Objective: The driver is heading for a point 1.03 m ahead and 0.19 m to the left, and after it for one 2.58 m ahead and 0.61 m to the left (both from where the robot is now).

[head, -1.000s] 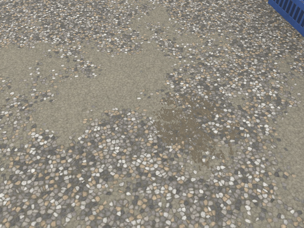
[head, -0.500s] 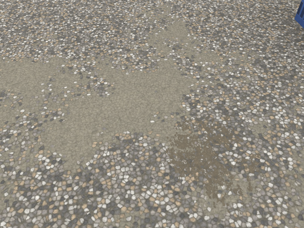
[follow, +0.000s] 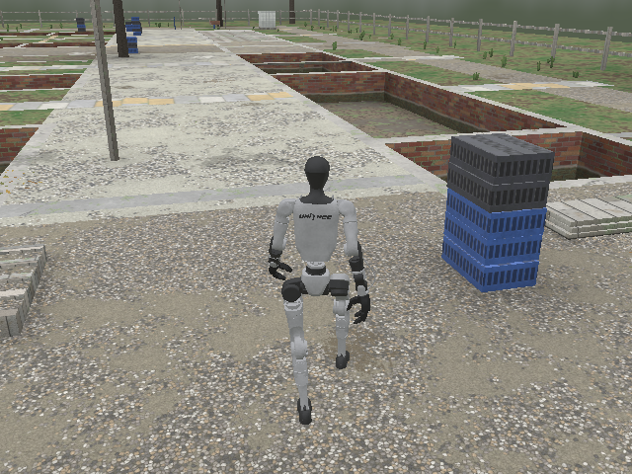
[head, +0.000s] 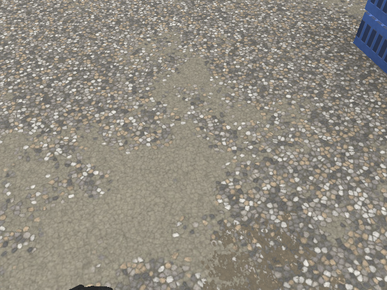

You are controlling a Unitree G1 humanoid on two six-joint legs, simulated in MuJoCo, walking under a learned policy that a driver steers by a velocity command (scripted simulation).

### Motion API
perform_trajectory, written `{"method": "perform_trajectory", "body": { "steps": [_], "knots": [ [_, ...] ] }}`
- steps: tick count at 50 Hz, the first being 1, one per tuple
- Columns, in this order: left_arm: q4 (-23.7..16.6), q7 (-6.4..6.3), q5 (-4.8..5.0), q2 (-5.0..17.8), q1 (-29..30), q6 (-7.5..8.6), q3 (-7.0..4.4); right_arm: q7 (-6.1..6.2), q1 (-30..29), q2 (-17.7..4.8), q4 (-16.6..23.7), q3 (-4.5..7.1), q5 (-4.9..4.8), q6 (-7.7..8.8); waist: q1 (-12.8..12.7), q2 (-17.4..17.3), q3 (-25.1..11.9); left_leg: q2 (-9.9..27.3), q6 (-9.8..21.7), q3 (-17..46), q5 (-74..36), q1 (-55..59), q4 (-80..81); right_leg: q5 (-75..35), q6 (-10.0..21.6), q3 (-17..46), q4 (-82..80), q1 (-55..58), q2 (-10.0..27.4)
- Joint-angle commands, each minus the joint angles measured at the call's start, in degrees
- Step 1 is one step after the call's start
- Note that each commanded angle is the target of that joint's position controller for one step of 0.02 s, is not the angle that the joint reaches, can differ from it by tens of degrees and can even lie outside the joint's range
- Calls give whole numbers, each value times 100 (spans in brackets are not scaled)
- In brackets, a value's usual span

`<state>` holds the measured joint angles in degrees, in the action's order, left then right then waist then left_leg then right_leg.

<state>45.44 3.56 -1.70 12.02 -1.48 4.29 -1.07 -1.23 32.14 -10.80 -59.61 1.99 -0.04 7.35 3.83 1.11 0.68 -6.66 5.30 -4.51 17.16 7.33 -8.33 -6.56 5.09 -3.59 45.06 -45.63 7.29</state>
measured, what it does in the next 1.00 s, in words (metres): walks ahead, turning left: right foot, then left foot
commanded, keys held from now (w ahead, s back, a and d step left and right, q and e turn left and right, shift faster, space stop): w+shift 0.16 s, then w+q+shift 0.70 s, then w+e+shift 0.14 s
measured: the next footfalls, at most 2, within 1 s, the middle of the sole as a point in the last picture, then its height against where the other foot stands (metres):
right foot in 0.14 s outside the picture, level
left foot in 0.60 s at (166, 217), level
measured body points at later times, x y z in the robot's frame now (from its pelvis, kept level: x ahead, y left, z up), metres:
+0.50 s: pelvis +0.48 +0.00 -0.01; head +0.51 +0.00 +0.44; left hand +0.37 +0.22 -0.15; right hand +0.72 -0.20 -0.11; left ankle +0.69 +0.14 -0.67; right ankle +0.32 -0.08 -0.73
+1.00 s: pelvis +0.95 +0.13 -0.01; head +0.98 +0.16 +0.44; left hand +1.09 +0.43 -0.07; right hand +1.06 -0.15 -0.12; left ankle +0.74 +0.07 -0.73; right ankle +1.21 +0.12 -0.71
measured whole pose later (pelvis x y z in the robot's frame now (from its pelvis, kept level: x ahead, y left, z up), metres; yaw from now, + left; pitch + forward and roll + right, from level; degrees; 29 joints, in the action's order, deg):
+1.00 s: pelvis +0.95 +0.13 -0.01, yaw +33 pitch +3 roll -1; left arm 35.2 1.3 -2.2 13.8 2.7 4.6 1.6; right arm -0.6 26.7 -17.5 -50.9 4.2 0.2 6.0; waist 7.8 0.7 1.8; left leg -8.0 9.5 12.4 22.3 10.3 -12.2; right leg -4.7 2.7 -1.4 29.6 -36.9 3.3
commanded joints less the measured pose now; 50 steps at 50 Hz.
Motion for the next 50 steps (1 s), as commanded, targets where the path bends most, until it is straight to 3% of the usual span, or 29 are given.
{"method": "perform_trajectory", "body": {
  "steps": [1, 4, 6, 7, 8, 9, 10, 12, 14, 15, 17, 19, 23, 26, 27, 29, 30, 31, 32, 33, 34, 35, 37, 39, 41, 45, 47, 49, 50],
  "knots": [
    [-463, 16, 74, 204, 773, 60, 45, 80, -62, -791, 320, 62, -38, 152, -158, -171, 967, 1448, 331, 402, -3799, -1151, 994, -563, 144, -444, -1062, 1240, -406],
    [-427, -101, 54, 512, 428, 68, -50, 185, 11, -1166, 253, 97, 104, 45, -451, -643, 271, 1674, 174, 235, -7162, 280, -292, 421, 346, -637, -1357, 1791, -1048],
    [54, -250, 68, 915, -1322, 65, -235, 300, -183, -1412, 228, 170, 259, -132, -1294, -920, -687, 1819, 168, 201, -7762, 306, -2592, 1213, 544, -424, -1456, 3452, -1255],
    [380, -351, -9, 1155, -2435, 49, -360, 305, -471, -1386, 306, 184, 267, -173, -1827, -826, -1147, 1648, 200, 116, -6641, -587, -4228, 1552, 695, -102, -1546, 4822, -888],
    [474, -440, -180, 1637, -3041, 28, -508, 199, -354, -670, 539, 44, 170, -128, -1642, 224, -1736, 975, 205, 114, -2953, -2511, -6541, 3258, 1020, 1735, -1356, 6397, 588],
    [468, -314, -197, 1599, -2745, 39, -542, 92, 214, -325, 669, -28, -187, -18, -1017, 1439, -2339, 155, 147, 868, 841, -4387, -8090, 4240, 1603, 4965, -2556, 7332, 1666],
    [448, -242, -107, 1165, -2149, 74, -502, 176, -574, -778, 811, 44, -145, -14, -975, 465, -1396, 704, 348, 1051, 129, -4941, -7912, 4369, 1234, 4293, -2968, 6575, 1303],
    [522, -213, -124, 535, -1624, 207, -358, 121, -1156, -659, 901, 32, -62, -66, -625, -481, -243, 1123, 363, 1014, -452, -4619, -7180, 3143, 831, 2743, -3349, 4736, 1023],
    [733, -257, -63, 301, -1694, 304, -250, -31, -969, -367, 921, -12, 138, -286, -252, -140, 103, 1352, 248, 1046, -522, -4200, -6847, 2653, 462, 1759, -3648, 3735, 718],
    [826, -251, 15, 299, -1769, 364, -243, -75, -1076, -314, 990, -15, 164, -377, -175, -54, 274, 1441, 194, 1025, -567, -4291, -6757, 2389, 334, 1404, -3769, 3569, 617],
    [890, -229, 101, 416, -1829, 451, -252, -145, -1628, -322, 1244, -23, 166, -481, -158, -34, 551, 1497, 111, 815, -1010, -4697, -6460, 1573, 54, 559, -3973, 3382, 416],
    [896, -198, 68, 425, -1882, 504, -225, -185, -2242, -306, 1505, -58, 100, -486, -231, 45, 756, 1377, 120, 454, -1719, -4747, -5712, 314, -196, -324, -4072, 3222, 56],
    [991, -313, 123, 583, -2341, 540, -158, -272, -3163, -327, 1853, -132, 55, -396, -428, 4, 887, 994, 291, -434, -2653, -4377, -3846, -2022, -470, -1083, -4071, 3782, -61],
    [909, -560, 125, 1018, -2456, 447, -195, -302, -2937, -634, 1764, -70, 112, -383, -173, 388, 415, 398, 499, -884, -2614, -3662, -3116, -4819, -605, -1285, -3176, 4844, 219],
    [837, -648, 101, 1212, -2365, 364, -247, -283, -2505, -807, 1650, -13, 107, -403, 106, 550, 114, 196, 560, -901, -2312, -3185, -3052, -5552, -625, -1271, -2528, 5044, 343],
    [592, -711, -10, 1504, -1764, 156, -365, -191, -420, -1314, 1068, 238, 105, -451, 1165, 682, -876, -13, 866, -573, -1566, -1156, -3125, -5982, -508, -1059, 100, 4634, 563],
    [500, -651, -37, 1580, -1379, 76, -434, -80, 514, -1532, 818, 411, 67, -481, 1648, 344, -1083, 244, 1169, 23, -1176, -156, -2643, -4000, -416, -1061, 2384, 3833, 225],
    [244, -488, -125, 775, -1096, 168, -266, 18, -43, -1730, 774, 522, -47, -559, 963, -1199, -519, 800, 1271, 1044, -1687, 448, -2901, 2706, -401, -760, 4468, 1750, -903],
    [-392, -435, 82, 450, -1668, 288, -120, -5, -484, -2234, 1012, 587, 177, -592, 123, -1497, -1373, 1811, 2499, 3849, -1297, 1716, -2190, 3647, -609, 311, 5651, -164, -1073],
    [-563, -410, 51, 616, -1318, 435, -46, 56, -556, -1980, 1158, 591, 209, -613, 321, -677, -1409, 2229, 2536, 5130, 545, 1647, -799, 3248, -496, 879, 5260, -773, -863],
    [-529, -378, 25, 843, -1086, 493, -73, 105, -724, -1485, 1105, 495, 195, -591, 90, 273, -488, 2120, 2127, 4820, 955, 576, -341, 2782, -441, 935, 4450, -689, -520],
    [-576, -368, -66, 807, -955, 457, -70, 111, -908, -1315, 1078, 438, 152, -545, -230, 549, -72, 1898, 1870, 4370, 563, -403, -282, 2663, -497, 899, 3892, -289, -349],
    [-574, -339, -289, 717, -987, 177, -9, 159, -1133, -1199, 1165, 357, 62, -359, -602, 703, 280, 1386, 1685, 3565, -302, -1794, -255, 2710, -723, 874, 3235, 451, -82],
    [-773, -286, -309, 638, -679, -2, 45, 142, -1199, -1303, 1250, 350, 12, -214, -634, 545, 438, 943, 1557, 2932, -708, -2654, -90, 2562, -897, 624, 2239, 868, 66],
    [-1135, -231, -212, 580, 99, -21, 111, 124, -1018, -1363, 1257, 375, 10, -162, -393, 269, 616, 647, 1393, 2583, -1608, -2993, -39, 1606, -955, 380, 1066, 1149, 3],
    [-1331, -185, -64, 434, 628, 32, 206, 38, -406, -1344, 1121, 410, -93, -155, 194, -223, 260, 581, 891, 2170, -3326, -1947, -184, -238, -610, 13, -781, 1658, -408],
    [-1402, -200, -25, 495, 854, 75, 181, 42, -259, -1298, 1037, 373, -44, -99, 365, -364, 282, 816, 728, 2013, -3885, -1227, -141, -493, -340, -78, -1413, 1796, -483],
    [-1342, -261, -33, 808, 576, 89, 47, 93, -293, -1545, 1005, 403, 51, -52, 183, -587, -16, 1044, 507, 1813, -5689, -264, -747, 97, -70, -222, -1679, 2034, -803],
    [-1188, -296, -7, 1046, -10, 104, -66, 140, -373, -1718, 1002, 436, 131, -63, -156, -750, -360, 1188, 402, 1738, -6530, 109, -1449, 595, 49, -185, -1658, 2432, -959]
  ]
}}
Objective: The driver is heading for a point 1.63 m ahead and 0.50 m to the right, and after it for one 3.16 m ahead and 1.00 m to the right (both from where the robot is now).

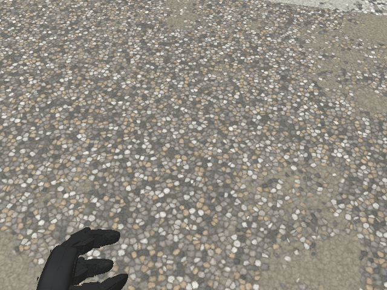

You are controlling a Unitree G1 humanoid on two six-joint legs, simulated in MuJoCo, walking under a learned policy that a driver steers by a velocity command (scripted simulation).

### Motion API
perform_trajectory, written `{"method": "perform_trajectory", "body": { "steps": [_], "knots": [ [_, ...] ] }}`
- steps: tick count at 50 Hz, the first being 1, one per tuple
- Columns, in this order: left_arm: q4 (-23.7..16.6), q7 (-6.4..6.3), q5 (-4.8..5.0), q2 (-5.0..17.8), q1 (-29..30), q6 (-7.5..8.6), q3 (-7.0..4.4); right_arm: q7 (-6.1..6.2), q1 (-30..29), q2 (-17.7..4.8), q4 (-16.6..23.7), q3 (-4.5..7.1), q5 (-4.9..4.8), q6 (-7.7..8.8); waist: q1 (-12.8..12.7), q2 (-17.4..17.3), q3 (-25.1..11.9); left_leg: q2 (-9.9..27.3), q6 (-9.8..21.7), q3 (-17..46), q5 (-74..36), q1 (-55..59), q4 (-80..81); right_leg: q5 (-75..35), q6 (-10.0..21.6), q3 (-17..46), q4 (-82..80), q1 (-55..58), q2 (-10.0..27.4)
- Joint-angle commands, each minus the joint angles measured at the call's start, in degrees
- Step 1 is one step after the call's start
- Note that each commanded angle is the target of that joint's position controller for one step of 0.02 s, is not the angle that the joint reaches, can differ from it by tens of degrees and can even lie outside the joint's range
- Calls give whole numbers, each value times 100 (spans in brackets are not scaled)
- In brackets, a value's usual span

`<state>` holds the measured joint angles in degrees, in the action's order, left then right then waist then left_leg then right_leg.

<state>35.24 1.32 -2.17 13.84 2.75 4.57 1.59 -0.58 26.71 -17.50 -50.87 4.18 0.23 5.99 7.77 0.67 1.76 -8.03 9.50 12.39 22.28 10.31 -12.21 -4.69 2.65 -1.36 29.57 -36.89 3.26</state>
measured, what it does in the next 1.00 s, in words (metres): walks ahead, turning right: right foot, then left foot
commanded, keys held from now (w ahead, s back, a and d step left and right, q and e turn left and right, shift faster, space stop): w+e+shift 0.80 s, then w+q+shift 0.20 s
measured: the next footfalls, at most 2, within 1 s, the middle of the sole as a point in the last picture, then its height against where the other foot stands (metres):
right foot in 0.04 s outside the picture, level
left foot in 0.46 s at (160, 233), level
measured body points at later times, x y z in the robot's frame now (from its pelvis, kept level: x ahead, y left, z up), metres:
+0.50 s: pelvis +0.48 -0.05 -0.01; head +0.51 -0.06 +0.44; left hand +0.51 +0.24 -0.13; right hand +0.69 -0.32 -0.04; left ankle +0.62 +0.05 -0.73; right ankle +0.24 -0.12 -0.67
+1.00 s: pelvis +0.87 -0.27 -0.01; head +0.89 -0.28 +0.44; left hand +1.15 -0.17 -0.12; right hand +0.73 -0.48 -0.14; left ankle +0.82 -0.04 -0.58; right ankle +0.88 -0.33 -0.72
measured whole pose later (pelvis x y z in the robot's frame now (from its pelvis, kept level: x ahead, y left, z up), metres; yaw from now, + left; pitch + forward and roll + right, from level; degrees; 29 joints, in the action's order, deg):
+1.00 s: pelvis +0.87 -0.27 -0.01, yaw -39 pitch +0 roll +0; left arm 42.4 1.1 -2.9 16.2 -10.4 1.8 -1.7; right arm 0.1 21.1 -13.3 -47.1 0.2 0.1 4.1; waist 3.2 0.2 2.6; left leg 3.4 2.8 2.0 18.5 -16.8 -80.8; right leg 16.2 8.0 -7.2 39.3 -23.4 -5.3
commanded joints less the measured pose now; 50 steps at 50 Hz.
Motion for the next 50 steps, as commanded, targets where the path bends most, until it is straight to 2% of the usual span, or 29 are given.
{"method": "perform_trajectory", "body": {
  "steps": [1, 2, 3, 4, 5, 7, 10, 14, 19, 21, 22, 23, 24, 25, 26, 27, 29, 31, 37, 39, 41, 43, 44, 45, 46, 47, 48, 49, 50],
  "knots": [
    [128, -131, 110, 1087, -1435, 67, -455, 116, -29, -1170, 141, 246, 219, 22, -1100, -834, -953, 1382, -84, -118, -7615, -92, -2117, 852, 417, -410, -84, 2301, -663],
    [515, -213, 122, 1268, -2735, 25, -569, 147, -458, -1109, 233, 234, 300, -32, -1845, -771, -1363, 1236, -154, -386, -7152, -817, -3665, 1160, 565, -276, 26, 3552, -429],
    [738, -275, 18, 1652, -3723, -20, -704, 146, -586, -599, 449, 102, 249, -9, -2125, 90, -1922, 719, -292, -795, -4679, -2337, -6158, 2528, 969, 1091, 382, 4957, 475],
    [888, -126, 11, 1922, -3362, -46, -797, -10, 222, -103, 650, -48, -50, 102, -1172, 2374, -2298, -271, -655, -738, 175, -4564, -7569, 3005, 1915, 5050, -1028, 6111, 1576],
    [684, -18, 45, 1362, -2599, -72, -761, 61, -278, -373, 650, -115, 105, 104, -1176, 1079, -1447, 375, -489, -545, -180, -5486, -7630, 3648, 1929, 5094, -1353, 5703, 1413],
    [805, 22, 106, 814, -2480, -52, -658, 14, -1384, -472, 958, -170, 278, 163, -1123, -398, -533, 860, -559, -537, -654, -5291, -6667, 2821, 1615, 3755, -1478, 4151, 1005],
    [1151, -60, 159, 776, -2751, 39, -603, -72, -1630, -203, 1362, -312, 487, -16, -673, -26, 43, 1130, -831, -639, -298, -5049, -5653, 2082, 1498, 3073, -1765, 2864, 465],
    [993, -74, 179, 1033, -2580, 96, -708, -206, -2727, -141, 1942, -503, 297, -58, -729, 167, 470, 1188, -1111, -1085, -1443, -4044, -3360, 1547, 1334, 2312, -2389, 1315, 12],
    [1014, -7, 321, 1298, -2978, 80, -846, -127, -3055, -277, 2031, -477, 180, -47, -1074, 252, 105, 841, -1066, -1197, -2555, -2864, -1958, -265, 854, 2291, -1891, 2132, 40],
    [1055, -47, 275, 1445, -3090, 41, -880, -11, -2459, -539, 1867, -337, 196, 0, -810, 152, -455, 583, -943, -1255, -1744, -2095, -1624, -1630, 640, 2207, -592, 2711, -23],
    [1037, -27, 275, 1531, -2975, 45, -899, 67, -1690, -698, 1681, -241, 220, 38, -379, 39, -943, 720, -854, -1197, -1531, -1082, -1625, -1730, 510, 2014, 591, 2447, -262],
    [905, -6, 287, 1269, -2802, 97, -830, 196, -578, -1083, 1561, -86, 310, 65, 142, -192, -1620, 1671, -647, -310, -268, 247, -1628, -660, 425, 1771, 2214, 1599, -480],
    [671, -58, 428, 364, -3005, 121, -611, 270, 41, -1486, 1479, 47, 515, 24, 68, -1399, -2383, 3399, -290, 2118, 1588, 1625, -1087, 3217, 360, 1128, 3988, 50, -969],
    [467, -83, 408, 617, -3090, 41, -557, 229, -213, -1565, 1411, 131, 380, -47, -226, -2004, -2559, 3719, 98, 3834, 2370, 1418, -429, 3103, 417, 788, 4935, -741, -668],
    [567, -96, 259, 852, -2489, -59, -598, 202, -721, -887, 1488, 20, 335, -67, -203, -1064, -1527, 3316, 7, 2875, 2273, 636, -380, 2514, 429, 643, 5045, -1114, -282],
    [536, -26, 156, 837, -2084, -101, -598, 162, -880, -529, 1415, -65, 291, -50, -215, -518, -878, 3021, -92, 1811, 1099, -65, -394, 2212, 386, 583, 4768, -1078, -113],
    [437, 127, 43, 633, -1771, -238, -584, 153, -776, -351, 1136, -118, 285, -4, -446, -478, -306, 2586, -297, 503, -528, -882, -190, 2157, 287, 557, 4523, -889, 116],
    [213, 201, 26, 418, -1475, -386, -517, 79, -542, -181, 848, -143, 140, 93, -600, -660, -102, 2499, -424, -255, -1819, -1031, -151, 2180, 264, 478, 4450, -1084, 284],
    [-435, 443, 33, 512, -384, -446, -362, 69, -966, -422, 617, -97, 106, 220, -953, -379, 439, 2008, -699, -2306, -3022, -1817, 628, 480, 343, -178, 2570, -436, 183],
    [-473, 492, 34, 515, -105, -432, -321, 86, -696, -645, 503, -62, 112, 218, -879, -257, 557, 1904, -780, -2743, -4677, -1706, 506, 304, 560, -750, 1749, 295, -158],
    [-349, 451, -2, 620, -390, -393, -338, 142, -321, -969, 456, -8, 109, 154, -1054, -492, 202, 2081, -802, -2734, -7166, -1241, -279, 625, 768, -933, 1444, 1104, -613],
    [194, 303, -68, 920, -2053, -332, -493, 198, -445, -1320, 460, 31, 165, -1, -1939, -723, -583, 2369, -581, -2534, -8041, -1442, -2179, 1180, 1021, -477, 1174, 3055, -911],
    [582, 169, -90, 1212, -3147, -335, -654, 201, -668, -1351, 517, 29, 152, -71, -2495, -577, -978, 2179, -509, -2565, -7233, -2126, -3866, 1333, 1120, -145, 583, 4465, -862],
    [652, 27, -116, 1757, -2946, -354, -796, 122, -286, -603, 595, -109, 231, -112, -1848, 662, -1162, 1344, -558, -2417, -591, -3570, -6406, 1968, 1077, 1191, 712, 5483, 287],
    [302, -35, -115, 2204, -2691, -344, -856, 114, 395, -348, 995, -228, -128, -89, -1347, 1561, -2602, 701, -607, -1141, 885, -5088, -8268, 2263, 1733, 4395, -244, 6762, 1973],
    [298, -95, -51, 1833, -2673, -349, -863, 140, -572, -842, 1059, -144, -103, -34, -1739, 246, -2161, 897, -548, -702, -40, -5475, -8172, 2812, 1506, 4108, -1010, 6035, 1707],
    [497, -152, -52, 1620, -2440, -274, -782, 107, -738, -689, 1062, -176, -123, -19, -1397, 95, -959, 1071, -572, -827, -419, -5552, -7751, 2580, 1424, 3376, -1257, 4874, 1632],
    [585, -131, -80, 1293, -2218, -163, -703, 73, -731, -572, 931, -211, -41, -55, -1095, -416, -386, 1338, -579, -796, -578, -5260, -7206, 2219, 1257, 2817, -1420, 3879, 1447],
    [602, -133, -76, 1114, -2035, -48, -642, 26, -557, -448, 802, -228, 27, -178, -827, -416, -200, 1481, -599, -708, -651, -4820, -6888, 1975, 1134, 2267, -1563, 3177, 1300]
  ]
}}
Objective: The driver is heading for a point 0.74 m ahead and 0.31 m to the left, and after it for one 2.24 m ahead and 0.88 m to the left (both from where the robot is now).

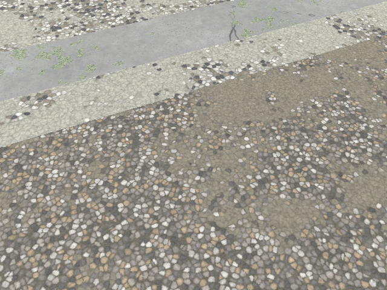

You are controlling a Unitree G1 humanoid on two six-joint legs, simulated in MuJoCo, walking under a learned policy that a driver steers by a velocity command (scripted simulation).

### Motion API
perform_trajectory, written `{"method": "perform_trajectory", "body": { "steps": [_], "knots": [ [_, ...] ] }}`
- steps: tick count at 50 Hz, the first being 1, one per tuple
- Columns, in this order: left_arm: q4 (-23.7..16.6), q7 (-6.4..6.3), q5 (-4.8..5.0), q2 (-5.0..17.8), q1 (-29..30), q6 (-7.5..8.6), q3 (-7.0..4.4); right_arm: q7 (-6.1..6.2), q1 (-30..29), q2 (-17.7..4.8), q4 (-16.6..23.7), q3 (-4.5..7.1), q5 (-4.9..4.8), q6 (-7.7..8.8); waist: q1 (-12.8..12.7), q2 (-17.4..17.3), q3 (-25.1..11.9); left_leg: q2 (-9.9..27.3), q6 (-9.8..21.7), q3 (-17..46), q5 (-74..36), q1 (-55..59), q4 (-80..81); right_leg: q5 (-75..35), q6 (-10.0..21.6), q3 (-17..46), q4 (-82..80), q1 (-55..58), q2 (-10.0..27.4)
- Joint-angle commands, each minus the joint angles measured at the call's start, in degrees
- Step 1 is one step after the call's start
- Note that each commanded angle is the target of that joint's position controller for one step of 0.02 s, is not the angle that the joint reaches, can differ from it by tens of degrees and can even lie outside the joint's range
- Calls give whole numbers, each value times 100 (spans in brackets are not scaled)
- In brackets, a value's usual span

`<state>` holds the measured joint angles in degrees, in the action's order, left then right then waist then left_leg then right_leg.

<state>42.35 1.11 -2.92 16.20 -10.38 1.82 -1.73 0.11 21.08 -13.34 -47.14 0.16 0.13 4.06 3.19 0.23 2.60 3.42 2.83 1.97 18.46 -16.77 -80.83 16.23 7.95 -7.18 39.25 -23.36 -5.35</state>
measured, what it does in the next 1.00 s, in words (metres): walks ahead, turning left: left foot, then right foot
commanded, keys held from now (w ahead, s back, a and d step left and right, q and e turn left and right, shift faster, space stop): w+q+shift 0.78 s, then w+e+shift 0.22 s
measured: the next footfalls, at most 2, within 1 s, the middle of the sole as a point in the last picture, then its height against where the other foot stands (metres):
left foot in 0.36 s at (152, 280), level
right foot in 0.80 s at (140, 168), level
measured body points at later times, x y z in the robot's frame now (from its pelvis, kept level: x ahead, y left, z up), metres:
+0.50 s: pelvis +0.45 +0.11 +0.01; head +0.47 +0.11 +0.46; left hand +0.54 +0.39 -0.08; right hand +0.56 -0.17 -0.12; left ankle +0.48 +0.12 -0.71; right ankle +0.43 -0.08 -0.59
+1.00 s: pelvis +0.89 +0.27 +0.03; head +0.90 +0.29 +0.48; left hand +0.68 +0.48 -0.09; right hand +1.22 +0.21 -0.04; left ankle +0.81 +0.35 -0.64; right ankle +0.95 +0.16 -0.71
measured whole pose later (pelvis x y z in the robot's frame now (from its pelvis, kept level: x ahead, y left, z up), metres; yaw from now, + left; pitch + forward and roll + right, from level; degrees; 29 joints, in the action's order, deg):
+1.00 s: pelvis +0.89 +0.27 +0.03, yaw +40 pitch +2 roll -2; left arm 48.2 -0.1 -1.4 19.0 -26.7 4.4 -3.6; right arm -2.5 5.1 -19.3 -38.4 1.4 4.0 3.5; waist -3.9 -1.5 -0.5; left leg -0.7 3.4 2.5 20.1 -32.4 -64.0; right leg 14.3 1.1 2.2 23.8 -12.0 -3.0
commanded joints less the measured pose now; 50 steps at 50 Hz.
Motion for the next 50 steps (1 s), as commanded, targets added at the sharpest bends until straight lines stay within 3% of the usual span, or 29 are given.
{"method": "perform_trajectory", "body": {
  "steps": [1, 3, 6, 7, 11, 14, 16, 17, 18, 19, 20, 21, 22, 25, 27, 29, 33, 35, 37, 38, 39, 40, 41, 42, 43, 44, 45, 47, 50],
  "knots": [
    [-37, -97, 49, 668, -710, 318, -244, -108, 236, -756, 263, 168, 90, -134, -194, -253, -144, 438, 30, 364, -322, -1687, 234, -122, 452, 2423, -2787, 1242, 2023],
    [128, -40, 152, 511, -773, 492, -197, -213, 132, -581, 215, 184, 78, -291, -69, -13, 143, 558, 7, 389, -514, -1782, 717, -382, 223, 1739, -3178, 954, 1858],
    [307, 11, 180, 379, -876, 591, -182, -265, -771, -497, 363, 204, -6, -322, -255, -9, 492, 381, 103, 63, -1449, -2500, 1489, -1764, -269, 369, -3457, 1338, 1222],
    [312, 23, 194, 424, -955, 636, -174, -301, -971, -333, 527, 149, -7, -278, -253, 292, 498, 420, 148, -58, -1866, -2450, 2004, -2408, -294, 119, -3446, 1317, 1304],
    [466, -103, 249, 467, -1163, 673, -124, -463, -1765, -331, 754, 96, 24, -168, -369, 57, 526, 53, 431, -943, -2851, -1970, 3646, -4253, -574, -690, -3552, 1952, 1263],
    [447, -303, 211, 953, -1150, 576, -204, -470, -1331, -574, 666, 149, 61, -201, -34, 481, 45, -560, 692, -1383, -2477, -1248, 4107, -7626, -785, -861, -2435, 2947, 1569],
    [315, -415, 82, 1252, -752, 335, -312, -379, 213, -1042, 255, 349, 46, -254, 814, 699, -747, -953, 871, -1341, -1675, 311, 4022, -8485, -743, -747, -518, 2947, 1742],
    [185, -413, 20, 1333, -381, 227, -344, -298, 1507, -1348, -119, 518, 69, -264, 1416, 551, -1199, -952, 1104, -912, -1156, 1605, 4198, -7914, -641, -602, 1329, 2293, 1745],
    [209, -278, 20, 1047, -214, 217, -293, -173, 1721, -1523, -212, 669, 1, -298, 1439, -160, -989, -702, 1347, -303, -788, 2269, 4619, -3753, -612, -633, 3671, 1203, 924],
    [-213, -177, -67, 28, -351, 356, -2, -139, 1174, -1860, -182, 730, 26, -367, 467, -1600, -630, 102, 1833, 1458, -1985, 3057, 4169, 1293, -807, -70, 5720, -1321, 62],
    [-739, -135, 112, 148, -544, 498, 86, -116, 833, -2085, 100, 786, 88, -392, 241, -1503, -1721, 915, 2740, 4068, 52, 3882, 5827, 1282, -809, 1104, 6104, -2537, 66],
    [-728, -128, 56, 505, -165, 623, 87, -71, 632, -1658, 226, 735, 116, -378, 269, -306, -1084, 1066, 2391, 4529, 1133, 3238, 6817, 731, -709, 1336, 5447, -2765, 443],
    [-701, -110, 62, 618, -44, 644, 66, -56, 437, -1348, 163, 658, 107, -351, -41, 369, -445, 930, 2056, 4101, 1043, 2264, 6958, 305, -709, 1322, 4691, -2485, 725],
    [-690, -109, -163, 482, -49, 281, 160, -17, 116, -1169, 199, 541, 22, -109, -570, 622, 162, 182, 1752, 2741, -163, 245, 7066, 341, -1016, 1196, 3553, -1503, 1163],
    [-925, -63, -151, 423, 399, 150, 210, -53, 110, -1284, 254, 561, -15, 26, -503, 432, 327, -195, 1687, 2187, -727, -444, 7278, 40, -1157, 917, 2518, -1170, 1263],
    [-1216, -7, -47, 320, 1113, 160, 270, -59, 244, -1284, 248, 585, -26, 53, -226, 196, 470, -439, 1503, 1922, -1492, -538, 7303, -968, -1200, 742, 1386, -1051, 1201],
    [-1451, 11, 82, 258, 1775, 213, 312, -98, 720, -1411, 159, 680, -66, 14, 347, -250, 96, -436, 1134, 1974, -3254, 652, 6870, -2138, -1058, 592, -116, -921, 751],
    [-1552, -11, 107, 349, 1876, 254, 288, -55, 653, -1463, 180, 713, -38, 8, 343, -361, 5, -300, 1018, 2111, -3643, 1078, 6620, -2130, -964, 717, -670, -653, 646],
    [-1371, -91, 124, 651, 1186, 285, 160, -17, 317, -1650, 281, 756, -33, 32, -43, -382, -462, -323, 743, 2157, -4806, 1174, 5862, -1739, -859, 780, -1041, 641, 362],
    [-1166, -170, 175, 974, 335, 307, 14, -39, 118, -1864, 328, 795, 17, 54, -525, -398, -1005, -344, 616, 2150, -5258, 1174, 4879, -1231, -794, 853, -920, 1590, 322],
    [-839, -274, 187, 1229, -1013, 322, -131, -67, -321, -1912, 431, 798, 57, 101, -1325, -371, -1569, -515, 518, 2017, -4920, 598, 3483, -795, -716, 964, -804, 2960, 609],
    [-549, -398, 30, 1546, -2367, 339, -285, -47, -408, -1168, 533, 594, 134, 187, -1728, 389, -2329, -752, 550, 1510, -2521, -150, 1539, 1110, -556, 1968, -701, 4168, 1718],
    [-546, -337, -144, 2016, -1766, 344, -373, -103, 656, -378, 795, 338, -194, 197, -650, 2771, -3011, -1452, 256, 885, 929, -1751, 61, 2109, 247, 5742, -2157, 5053, 3171],
    [-621, -237, -63, 1459, -1163, 292, -389, -53, 596, -810, 476, 285, 8, 116, -683, 1746, -2310, -903, 395, 770, 415, -2499, -231, 3179, 529, 6230, -2468, 4431, 2877],
    [-602, -181, 8, 900, -851, 286, -278, -102, -118, -1024, 503, 326, 144, 75, -759, 757, -1445, -670, 348, 643, -39, -2563, -40, 2679, 528, 5148, -2407, 3599, 2503],
    [-415, -137, 22, 696, -888, 284, -242, -162, -598, -1027, 658, 311, 220, 77, -741, 126, -914, -554, 300, 593, -159, -2444, 315, 1706, 488, 4378, -2422, 2820, 2216],
    [-166, -124, 47, 625, -1120, 314, -209, -214, -1094, -935, 877, 279, 313, 70, -728, 62, -600, -454, 280, 641, -45, -2349, 705, 960, 385, 3781, -2433, 2332, 1917],
    [194, -89, 126, 498, -1410, 367, -164, -269, -1187, -688, 1099, 154, 403, 1, -418, 497, -300, -264, 152, 496, 318, -2431, 1191, 151, 452, 3434, -2530, 1933, 1686],
    [225, -116, 207, 670, -1378, 405, -222, -327, -1785, -671, 1551, 0, 435, 17, -250, 447, 25, 73, -136, 269, -19, -2405, 2521, -321, 578, 3132, -2984, 1238, 1606]
  ]
}}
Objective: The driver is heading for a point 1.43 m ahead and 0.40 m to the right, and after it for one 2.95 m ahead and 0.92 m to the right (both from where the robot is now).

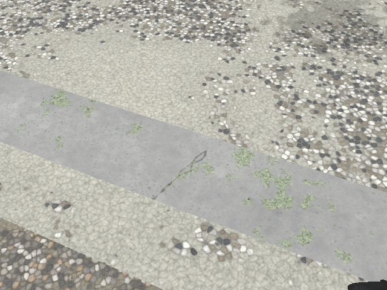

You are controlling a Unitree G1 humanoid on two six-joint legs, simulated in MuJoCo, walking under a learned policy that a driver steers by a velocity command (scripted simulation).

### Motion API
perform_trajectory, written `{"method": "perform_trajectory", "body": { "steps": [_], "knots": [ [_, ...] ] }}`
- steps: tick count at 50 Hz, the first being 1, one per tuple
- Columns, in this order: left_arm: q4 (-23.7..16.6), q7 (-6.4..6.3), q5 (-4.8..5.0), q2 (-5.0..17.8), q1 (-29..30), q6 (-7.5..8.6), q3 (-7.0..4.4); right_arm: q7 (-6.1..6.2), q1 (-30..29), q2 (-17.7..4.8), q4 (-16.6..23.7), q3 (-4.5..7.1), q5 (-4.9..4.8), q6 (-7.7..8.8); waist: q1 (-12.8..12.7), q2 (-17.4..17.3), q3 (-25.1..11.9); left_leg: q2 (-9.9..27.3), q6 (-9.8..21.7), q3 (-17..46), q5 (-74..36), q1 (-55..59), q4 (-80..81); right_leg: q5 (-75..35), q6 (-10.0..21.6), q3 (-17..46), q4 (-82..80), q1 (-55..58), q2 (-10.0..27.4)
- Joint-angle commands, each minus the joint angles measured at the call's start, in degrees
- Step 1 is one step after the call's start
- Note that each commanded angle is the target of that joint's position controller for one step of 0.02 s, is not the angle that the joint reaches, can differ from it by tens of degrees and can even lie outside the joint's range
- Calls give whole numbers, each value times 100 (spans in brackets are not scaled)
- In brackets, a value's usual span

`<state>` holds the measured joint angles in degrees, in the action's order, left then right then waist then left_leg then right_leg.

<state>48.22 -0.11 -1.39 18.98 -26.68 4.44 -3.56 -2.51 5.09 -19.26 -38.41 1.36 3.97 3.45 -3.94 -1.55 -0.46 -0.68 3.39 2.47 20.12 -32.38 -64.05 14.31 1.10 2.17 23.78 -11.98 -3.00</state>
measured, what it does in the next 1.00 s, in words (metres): walks ahead, turning right: left foot, then right foot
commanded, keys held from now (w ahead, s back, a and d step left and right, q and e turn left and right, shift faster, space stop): w+e+shift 0.68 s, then w+q+shift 0.32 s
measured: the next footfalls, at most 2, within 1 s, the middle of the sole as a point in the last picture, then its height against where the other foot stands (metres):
left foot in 0.18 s outside the picture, level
right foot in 0.60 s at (263, 241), level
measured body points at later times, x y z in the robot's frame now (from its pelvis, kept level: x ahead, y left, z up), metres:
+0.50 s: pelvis +0.44 -0.02 -0.02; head +0.47 -0.04 +0.43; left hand +0.77 +0.12 -0.07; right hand +0.28 -0.29 -0.14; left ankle +0.29 +0.14 -0.74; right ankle +0.59 -0.18 -0.69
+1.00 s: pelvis +0.87 -0.23 -0.03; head +0.91 -0.25 +0.42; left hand +1.02 +0.02 -0.15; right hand +0.94 -0.54 -0.11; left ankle +1.12 -0.27 -0.71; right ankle +0.65 -0.16 -0.74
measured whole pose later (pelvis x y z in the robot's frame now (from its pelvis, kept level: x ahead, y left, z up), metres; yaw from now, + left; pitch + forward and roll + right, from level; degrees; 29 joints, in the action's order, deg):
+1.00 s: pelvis +0.87 -0.23 -0.03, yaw -31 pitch +2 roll +0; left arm 48.5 0.2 -1.5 18.5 -24.2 6.2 -2.5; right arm -3.0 4.3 -15.9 -38.3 -0.5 0.7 2.9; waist -3.7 0.3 2.4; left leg 1.7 6.4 -5.1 -5.4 -38.9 -32.0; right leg 21.1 6.2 -0.2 3.5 17.7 -7.0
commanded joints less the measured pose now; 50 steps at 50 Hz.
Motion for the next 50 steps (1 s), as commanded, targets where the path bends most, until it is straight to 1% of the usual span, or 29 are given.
{"method": "perform_trajectory", "body": {
  "steps": [1, 3, 5, 6, 7, 8, 9, 10, 11, 12, 13, 14, 18, 23, 26, 28, 29, 30, 31, 32, 33, 34, 36, 37, 40, 43, 46, 49, 50],
  "knots": [
    [-431, 5, 35, 501, 462, 132, -89, -126, -384, -22, 784, -196, -17, 106, 527, 609, 395, 461, -256, 104, -664, -151, 1639, -144, 1160, 1830, -1604, -522, 1165],
    [-499, 88, 86, 857, 607, 136, -216, -197, -376, -33, 725, -223, -172, 120, 572, 650, 318, 109, -308, -290, -1424, 1679, 2365, -599, 1037, 1480, -1955, -1597, 1016],
    [-477, 170, 154, 967, 459, 146, -253, -114, -257, -265, 637, -126, -213, 96, 616, 539, 309, 88, -304, -290, -1643, 2185, 2695, -1064, 939, 1488, -1755, -1377, 1159],
    [-423, 186, 169, 953, 316, 141, -245, -38, -124, -375, 571, -61, -187, 99, 670, 393, 190, 23, -276, -302, -1535, 2437, 2958, -1651, 839, 1402, -1278, -1068, 1104],
    [-354, 195, 171, 972, 176, 127, -249, 56, 373, -503, 383, 29, -127, 120, 883, 173, -151, -125, -216, -366, -1278, 3031, 3186, -2447, 728, 1179, -247, -846, 866],
    [-331, 205, 197, 945, 139, 136, -246, 162, 1085, -658, 215, 129, -32, 156, 1246, 31, -654, 84, -130, -240, -1007, 4046, 3157, -2548, 613, 929, 1174, -1208, 551],
    [-481, 183, 224, 545, 252, 178, -136, 298, 2106, -1102, 195, 281, 94, 187, 1701, -548, -1371, 1490, 84, 1286, 936, 5093, 3581, -1109, 473, 598, 3133, -2016, 230],
    [-713, 134, 350, -46, -128, 124, -4, 364, 2235, -1459, 210, 353, 155, 123, 1297, -1425, -1834, 2858, 410, 3965, 2782, 5382, 4767, 1352, 436, 285, 4822, -3082, -34],
    [-739, 97, 220, 231, 103, 22, -23, 384, 1774, -1129, 199, 342, -9, 82, 1070, -1114, -1267, 2717, 641, 4438, 3060, 4785, 5060, 786, 503, 259, 5413, -3630, 271],
    [-729, 124, 103, 306, 532, -53, -45, 355, 1419, -623, 196, 240, -90, 113, 960, -562, -522, 2408, 606, 3366, 2273, 4190, 4953, 404, 502, 190, 5343, -3783, 536],
    [-696, 182, 66, 249, 731, -108, -42, 315, 1281, -376, 113, 194, -112, 151, 845, -289, -136, 2117, 535, 2478, 1150, 3683, 4992, 232, 449, 179, 5141, -3662, 689],
    [-666, 233, 41, 176, 787, -179, -42, 309, 1222, -260, 47, 169, -110, 183, 691, -348, 59, 1903, 431, 1859, 388, 3337, 5091, 202, 387, 176, 5018, -3509, 784],
    [-1037, 382, -46, -107, 1511, -427, 20, 254, 1493, -34, -396, 141, -296, 369, 428, -381, 453, 1703, 281, 304, -1826, 3139, 5422, -104, 303, 66, 4792, -3862, 1005],
    [-1539, 606, -15, -105, 2526, -404, 171, 299, 1224, -262, -595, 186, -276, 438, 238, -92, 746, 1168, -42, -1496, -3219, 2556, 5917, -1558, 557, -762, 2593, -2651, 753],
    [-1436, 583, 1, 112, 2285, -392, 133, 370, 1609, -781, -660, 296, -270, 361, 30, -253, 312, 1255, -170, -1764, -7086, 3194, 4816, -1335, 867, -1415, 2038, -1418, 17],
    [-1006, 472, -4, 525, 631, -370, -55, 431, 1320, -1162, -528, 408, -208, 161, -886, -465, -593, 1509, -121, -1628, -8176, 3089, 2518, -731, 1135, -1222, 2003, 343, -295],
    [-599, 349, -17, 812, -545, -362, -226, 414, 1159, -1150, -433, 410, -168, 92, -1342, -229, -1111, 1403, -127, -1548, -7133, 2265, 673, -519, 1309, -824, 1623, 1920, -358],
    [-556, 193, 157, 1188, -255, -459, -424, 308, 1110, -634, -432, 319, -141, 104, -989, 973, -805, 236, -310, -1496, -1166, 677, -1706, -107, 1449, 178, 1232, 2722, 109],
    [-928, 177, -71, 2017, 383, -540, -517, 254, 1803, -271, 291, 145, -219, 203, -17, 1933, -1618, -268, -574, -634, 979, -1477, -3589, -218, 2640, 3663, 363, 4058, 1675],
    [-1088, 102, -5, 1805, 161, -573, -544, 257, 1171, -622, 425, 135, -184, 351, -510, 761, -1974, -32, -503, 281, 373, -1956, -3464, 845, 2775, 4569, -567, 4029, 1847],
    [-899, 29, 28, 1478, 272, -520, -471, 262, 900, -617, 446, 97, -194, 427, -258, 222, -868, 284, -457, 337, 103, -2000, -2747, 882, 2475, 4297, -932, 2951, 1761],
    [-786, 0, 48, 1208, 403, -427, -392, 281, 754, -545, 454, 57, -141, 410, 74, -227, -258, 546, -479, 309, 21, -1604, -1956, 366, 2223, 3753, -960, 1878, 1502],
    [-819, -56, 13, 771, 901, -225, -194, 264, 1261, -406, 180, -14, 13, 140, 651, -424, 121, 855, -532, 182, 103, -580, -1201, -443, 1933, 2536, -995, 272, 1137],
    [-763, -25, 27, 569, 876, -121, -102, 230, 1326, -306, 126, -37, 19, 15, 743, -375, 181, 959, -567, 106, 214, -252, -776, -606, 1865, 2194, -1128, -251, 997],
    [-571, 105, 68, 599, 655, 117, -111, 116, 327, -10, 483, -149, -140, -60, 478, -10, 659, 1113, -462, -265, -1100, -315, 780, -1325, 1568, 1145, -1678, -666, 626],
    [-463, 189, 163, 580, 412, 275, -96, -10, -309, 138, 549, -187, -328, -10, 123, 57, 702, 891, -93, -609, -2980, 245, 2305, -2028, 1075, 430, -2167, -371, 542],
    [-252, 124, 98, 707, 219, 329, -94, -59, -496, 21, 477, -114, -402, 20, 47, 109, 776, 543, 209, -675, -3419, 123, 3023, -3144, 773, -112, -2418, 908, 865],
    [-186, -50, -43, 930, 177, 239, -114, -46, -210, -267, 296, 26, -328, 15, 283, 530, 208, -213, 411, -1074, -2445, 503, 3075, -6581, 411, -567, -1338, 2127, 1076],
    [-199, -125, -143, 1005, 265, 154, -132, -22, 292, -399, 164, 85, -317, -13, 577, 745, -110, -443, 503, -1137, -1942, 889, 2987, -7618, 319, -659, -491, 2352, 1202]
  ]
}}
